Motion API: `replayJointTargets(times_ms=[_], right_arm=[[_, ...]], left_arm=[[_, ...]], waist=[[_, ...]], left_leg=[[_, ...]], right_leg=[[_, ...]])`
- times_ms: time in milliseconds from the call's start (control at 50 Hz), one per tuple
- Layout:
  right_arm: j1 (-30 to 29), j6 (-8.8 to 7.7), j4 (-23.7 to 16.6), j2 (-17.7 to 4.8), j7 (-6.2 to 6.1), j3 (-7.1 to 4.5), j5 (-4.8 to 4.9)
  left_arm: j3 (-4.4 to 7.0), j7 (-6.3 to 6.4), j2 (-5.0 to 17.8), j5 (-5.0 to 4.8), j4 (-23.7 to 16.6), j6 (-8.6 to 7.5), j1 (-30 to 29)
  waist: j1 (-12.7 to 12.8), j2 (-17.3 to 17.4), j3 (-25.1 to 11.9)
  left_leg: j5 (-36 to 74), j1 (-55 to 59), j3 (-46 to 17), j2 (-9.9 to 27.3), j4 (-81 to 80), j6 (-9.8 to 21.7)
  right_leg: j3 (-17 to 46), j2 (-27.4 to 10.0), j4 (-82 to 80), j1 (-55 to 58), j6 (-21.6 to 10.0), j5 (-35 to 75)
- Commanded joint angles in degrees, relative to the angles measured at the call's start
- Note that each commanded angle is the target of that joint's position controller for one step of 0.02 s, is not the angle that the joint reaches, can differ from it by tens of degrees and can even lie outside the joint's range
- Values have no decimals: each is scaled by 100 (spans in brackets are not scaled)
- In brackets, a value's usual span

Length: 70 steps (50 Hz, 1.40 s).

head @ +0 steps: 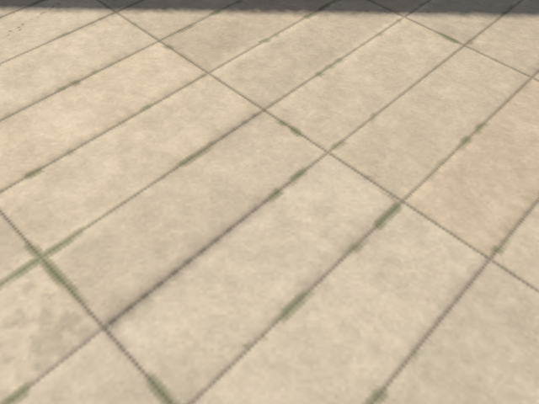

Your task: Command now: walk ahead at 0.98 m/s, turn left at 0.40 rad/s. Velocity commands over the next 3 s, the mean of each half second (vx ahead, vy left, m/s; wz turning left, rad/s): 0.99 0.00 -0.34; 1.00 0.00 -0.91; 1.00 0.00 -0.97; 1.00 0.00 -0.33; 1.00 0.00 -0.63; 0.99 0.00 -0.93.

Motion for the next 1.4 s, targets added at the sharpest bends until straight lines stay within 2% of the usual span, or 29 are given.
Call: replayJointTargets(times_ms=[20,120,220,280,300,320,340,360,400,460,660,700,740,760,780,800,820,860,920,1000,1040,1120,1160,1200,1220,1240,1260,1300,1400], right_arm=[[-164,-72,-633,120,61,101,65],[-1142,-208,-1129,-2,122,249,-241],[-1925,-381,-1354,-346,238,132,-75],[-193,-363,-1075,-986,96,-248,-21],[1233,-279,-859,-1435,-25,-388,-111],[1544,-243,-672,-1918,82,-455,-300],[1522,-248,-576,-1327,110,-357,-214],[1185,-255,-471,-958,95,-266,-135],[471,-255,-352,-508,126,-170,-293],[-121,-302,-120,-64,118,-131,-243],[147,-233,91,-1219,-94,-341,-260],[251,-89,55,-1576,-128,-412,-243],[-78,29,-142,-1783,-123,-477,-165],[-255,-35,-183,-1496,-97,-399,-124],[75,-284,-450,-245,-21,-57,-289],[491,-591,-920,-264,41,80,-76],[-490,-722,-1025,-900,42,-35,61],[-703,-650,-1023,-725,-50,-19,-40],[-363,-360,-917,-744,-55,-107,-203],[-1665,-310,-1362,-283,-70,28,-381],[-2070,-328,-1525,-127,-14,50,-293],[-2229,-407,-1682,-594,36,-187,12],[-1714,-467,-1592,-887,29,-351,73],[739,-415,-1196,-1209,-79,-528,60],[1182,-400,-1033,-1668,-8,-560,-255],[927,-380,-1096,-1275,80,-497,-266],[581,-319,-1184,-811,24,-414,-197],[413,-209,-924,-758,-10,-374,-278],[138,-279,-401,-420,43,-263,-133]], left_arm=[[-106,-82,-93,-32,-41,-103,241],[-75,33,431,-186,36,-104,427],[-85,113,747,-312,136,4,1145],[-153,108,838,-75,224,160,1203],[-282,112,463,110,-12,135,1088],[-516,103,-578,-246,-144,22,2144],[-410,174,-107,-536,-134,11,1714],[-324,220,119,-582,-302,42,959],[-278,201,74,-315,-461,153,386],[-237,46,-217,-379,-552,522,368],[-227,-358,160,-227,-1253,485,-1325],[-78,-362,505,-320,-1271,488,-991],[265,-298,1168,-351,-854,607,956],[460,-164,1502,-363,-481,678,2055],[450,-123,1833,-294,-472,713,1576],[260,-161,1556,-78,-878,506,1146],[202,-173,1048,-97,-939,382,1245],[99,-246,772,-81,-886,171,717],[52,-93,656,-110,-998,153,95],[2,172,531,-222,-808,228,361],[47,201,626,-246,-697,307,518],[89,246,571,-353,-513,328,685],[132,270,602,-300,-489,385,580],[-29,141,278,1,-758,413,131],[-260,85,-546,-282,-963,373,1388],[-304,155,-64,-564,-932,396,1250],[-196,177,434,-441,-952,435,492],[-143,134,506,-143,-1159,432,-378],[-193,7,87,-310,-1360,658,-457]], waist=[[-223,-384,-80],[-284,-213,614],[3,-461,498],[-1132,-859,-684],[-1686,-314,-1752],[-938,1893,-3024],[-1061,1648,-2454],[-1067,1180,-1350],[-625,418,-524],[-128,538,-48],[-255,-281,780],[87,215,294],[1128,598,-718],[1584,97,-983],[577,-2330,-570],[107,-2285,-2047],[495,-1068,-1496],[-142,481,-411],[-605,183,43],[-123,-54,448],[162,-347,323],[247,-801,150],[-106,-967,-92],[-1355,-873,-1793],[-586,2046,-2881],[-684,2496,-2454],[-912,1537,-1483],[-820,-36,-479],[-291,262,207]], left_leg=[[81,-1597,-401,672,-332,41],[1690,-1802,-38,913,-2115,-330],[2421,205,344,251,-4091,-613],[1389,2435,564,1,-4062,-312],[395,4312,-722,1229,-3882,-85],[-2174,5558,-4006,2570,-5266,690],[-3052,5079,-4766,2486,-6195,543],[-2316,4384,-3757,2376,-6156,362],[-327,2705,-2035,2004,-6090,271],[754,1752,-422,1692,-6399,85],[3804,2381,2076,1368,-6657,-283],[7021,2975,2143,1461,-5653,-320],[8388,2369,1973,1545,-3153,-224],[5882,1039,1880,1003,-912,-447],[-1158,-1204,1378,-370,1842,-718],[-1218,-2403,-231,-479,2312,-490],[-539,-2466,-459,-142,1721,-243],[79,-1970,-423,264,585,-240],[299,-1132,-450,524,-557,-632],[1866,-562,117,265,-2800,-1000],[2588,60,324,-35,-3840,-1055],[2540,363,-139,-103,-4793,-1075],[1956,721,-96,-78,-4847,-913],[906,3771,-466,638,-4082,-534],[-1815,5847,-3992,2265,-5273,513],[-3649,5512,-5236,2510,-5978,510],[-3086,4684,-4236,2208,-6052,284],[-813,3181,-2449,1737,-6009,74],[656,2054,-588,1497,-6465,46]], right_leg=[[2366,-1606,-1615,1116,-1191,-1031],[1717,-1432,-2045,166,-1226,-158],[1338,-1436,-1925,268,-894,401],[1026,-1178,839,337,-463,3004],[892,-877,3044,-926,-227,1840],[996,-260,5091,-2325,-123,-1625],[1170,-459,5954,-3043,-187,-1391],[930,-689,6200,-3595,-194,-984],[822,-1158,5655,-3059,-229,-342],[869,-1472,5156,-2609,-250,-407],[-518,-876,2063,-2183,-532,1676],[-1005,-323,2087,-1412,-708,1011],[-944,65,2164,1014,-1051,190],[-259,-56,1570,2804,-1304,369],[1720,-701,1156,3583,-1893,687],[5128,-1807,-546,4277,-2788,-2420],[5405,-1829,-1362,3685,-2283,-3044],[4598,-1573,-1335,1815,-1895,-2207],[3324,-894,-1367,218,-1847,-1113],[2141,-241,-1264,-738,-1564,240],[2017,-101,-1165,-921,-1286,43],[2748,-391,-620,120,-1070,-483],[2909,-584,77,759,-934,705],[2352,-263,2932,-128,-548,1498],[1742,510,5119,-2227,-263,-2244],[1390,-155,5927,-3174,-259,-1800],[1114,-348,6089,-3408,-222,-1253],[894,-744,5600,-3046,-234,-791],[827,-1322,5163,-3078,-277,-494]])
